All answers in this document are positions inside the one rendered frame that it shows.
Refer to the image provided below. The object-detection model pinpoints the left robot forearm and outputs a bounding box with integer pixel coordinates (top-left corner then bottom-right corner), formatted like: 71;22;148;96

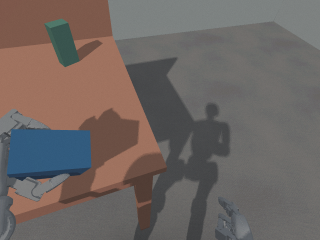
0;195;16;240

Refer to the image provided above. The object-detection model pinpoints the robot right hand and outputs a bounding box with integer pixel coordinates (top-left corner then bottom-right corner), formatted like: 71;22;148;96
215;196;254;240

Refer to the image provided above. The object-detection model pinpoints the sponge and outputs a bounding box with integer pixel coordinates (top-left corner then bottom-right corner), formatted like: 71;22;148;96
7;129;92;181

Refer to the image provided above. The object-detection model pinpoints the robot left hand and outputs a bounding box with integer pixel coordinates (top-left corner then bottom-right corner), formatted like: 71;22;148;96
0;109;70;202

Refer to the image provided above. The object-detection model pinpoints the table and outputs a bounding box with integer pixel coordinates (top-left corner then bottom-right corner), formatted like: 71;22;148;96
0;0;167;231

